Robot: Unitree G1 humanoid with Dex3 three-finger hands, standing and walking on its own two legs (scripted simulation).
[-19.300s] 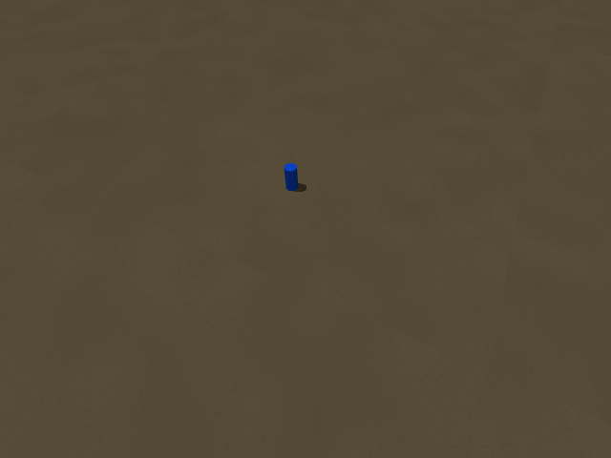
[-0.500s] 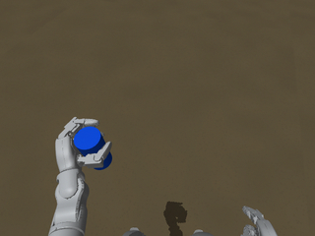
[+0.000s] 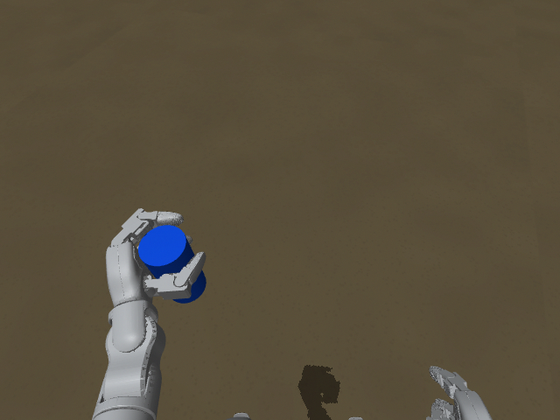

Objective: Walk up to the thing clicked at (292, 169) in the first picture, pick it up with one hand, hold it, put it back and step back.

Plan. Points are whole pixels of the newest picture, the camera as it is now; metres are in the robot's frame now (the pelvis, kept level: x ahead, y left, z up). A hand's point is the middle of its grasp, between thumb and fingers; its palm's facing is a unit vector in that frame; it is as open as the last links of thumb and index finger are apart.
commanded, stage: hold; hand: left
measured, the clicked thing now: (175, 266) +0.34 +0.18 +0.03
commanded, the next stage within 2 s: none
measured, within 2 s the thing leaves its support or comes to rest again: neither
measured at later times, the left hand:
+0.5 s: hand (174, 255) +0.34 +0.17 +0.06, palm faces +0.28 -0.96 +0.00, open 8.6 cm
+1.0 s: hand (169, 258) +0.33 +0.18 +0.06, palm faces +0.28 -0.96 -0.01, open 8.6 cm
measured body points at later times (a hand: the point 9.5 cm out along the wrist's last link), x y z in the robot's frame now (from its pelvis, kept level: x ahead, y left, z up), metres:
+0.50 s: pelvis +0.00 +0.00 +0.00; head +0.05 +0.00 +0.45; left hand +0.32 +0.22 +0.06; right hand +0.14 -0.24 -0.11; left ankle +0.01 +0.13 -0.70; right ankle -0.01 -0.13 -0.70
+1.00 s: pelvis +0.00 +0.00 +0.00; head +0.04 +0.00 +0.45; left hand +0.31 +0.23 +0.06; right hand +0.14 -0.24 -0.10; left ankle +0.01 +0.13 -0.70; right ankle -0.01 -0.13 -0.70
